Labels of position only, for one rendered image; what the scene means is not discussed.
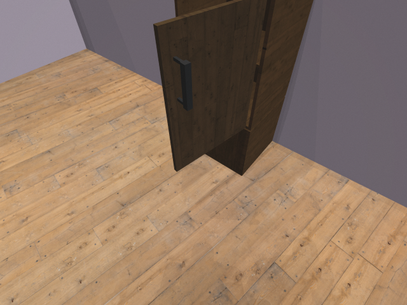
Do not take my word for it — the cupboard door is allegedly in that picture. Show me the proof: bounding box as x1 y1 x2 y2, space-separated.
153 0 267 172

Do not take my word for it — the handle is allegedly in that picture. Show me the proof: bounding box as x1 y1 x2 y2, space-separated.
173 56 193 111

